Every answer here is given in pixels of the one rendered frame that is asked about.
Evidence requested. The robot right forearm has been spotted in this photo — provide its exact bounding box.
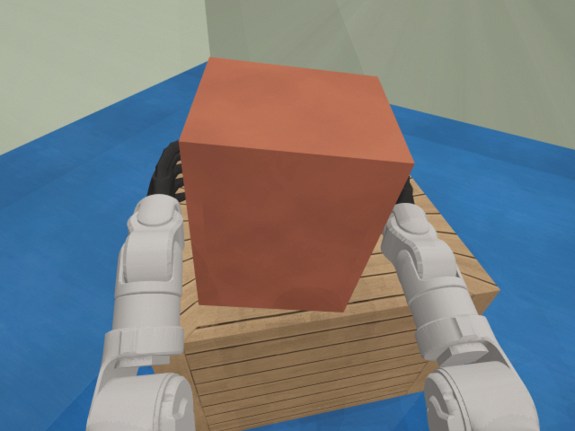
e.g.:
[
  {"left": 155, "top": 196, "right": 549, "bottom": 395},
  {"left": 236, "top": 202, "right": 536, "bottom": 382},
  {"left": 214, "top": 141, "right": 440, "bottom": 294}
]
[{"left": 381, "top": 203, "right": 540, "bottom": 430}]

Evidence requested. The pedestal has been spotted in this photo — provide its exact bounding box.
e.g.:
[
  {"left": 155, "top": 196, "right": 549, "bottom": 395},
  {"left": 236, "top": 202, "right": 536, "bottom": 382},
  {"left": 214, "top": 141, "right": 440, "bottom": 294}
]
[{"left": 151, "top": 161, "right": 500, "bottom": 431}]

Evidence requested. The robot right hand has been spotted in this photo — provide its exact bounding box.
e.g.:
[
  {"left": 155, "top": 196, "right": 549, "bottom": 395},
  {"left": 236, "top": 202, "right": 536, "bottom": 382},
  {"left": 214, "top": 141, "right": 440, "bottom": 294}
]
[{"left": 396, "top": 175, "right": 415, "bottom": 205}]

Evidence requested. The carton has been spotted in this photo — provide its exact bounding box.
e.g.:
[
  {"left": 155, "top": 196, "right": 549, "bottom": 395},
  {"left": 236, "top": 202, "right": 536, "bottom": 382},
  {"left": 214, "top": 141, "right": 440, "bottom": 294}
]
[{"left": 179, "top": 57, "right": 415, "bottom": 312}]

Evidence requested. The robot left upper arm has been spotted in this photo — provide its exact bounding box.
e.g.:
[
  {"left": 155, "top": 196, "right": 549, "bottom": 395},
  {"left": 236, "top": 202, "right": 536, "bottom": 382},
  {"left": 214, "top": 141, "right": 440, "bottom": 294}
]
[{"left": 88, "top": 373, "right": 195, "bottom": 431}]

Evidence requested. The robot left forearm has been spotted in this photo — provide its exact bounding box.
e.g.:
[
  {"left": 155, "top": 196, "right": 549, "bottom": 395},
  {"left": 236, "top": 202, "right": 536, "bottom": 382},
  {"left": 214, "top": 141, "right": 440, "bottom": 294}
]
[{"left": 86, "top": 194, "right": 185, "bottom": 431}]

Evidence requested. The robot left hand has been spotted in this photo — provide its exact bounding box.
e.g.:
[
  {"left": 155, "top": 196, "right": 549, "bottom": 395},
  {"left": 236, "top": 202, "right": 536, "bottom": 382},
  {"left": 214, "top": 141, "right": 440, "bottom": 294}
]
[{"left": 147, "top": 140, "right": 186, "bottom": 203}]

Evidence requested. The robot right upper arm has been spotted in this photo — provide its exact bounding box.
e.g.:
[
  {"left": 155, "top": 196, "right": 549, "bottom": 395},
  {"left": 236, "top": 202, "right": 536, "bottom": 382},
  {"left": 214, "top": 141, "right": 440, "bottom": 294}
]
[{"left": 424, "top": 361, "right": 540, "bottom": 431}]

